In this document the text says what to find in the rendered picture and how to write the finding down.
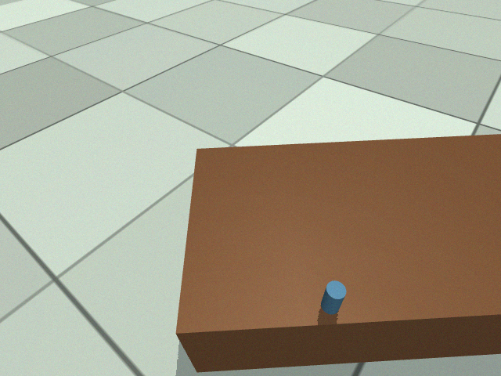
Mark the can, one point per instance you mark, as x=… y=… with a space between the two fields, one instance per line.
x=333 y=297

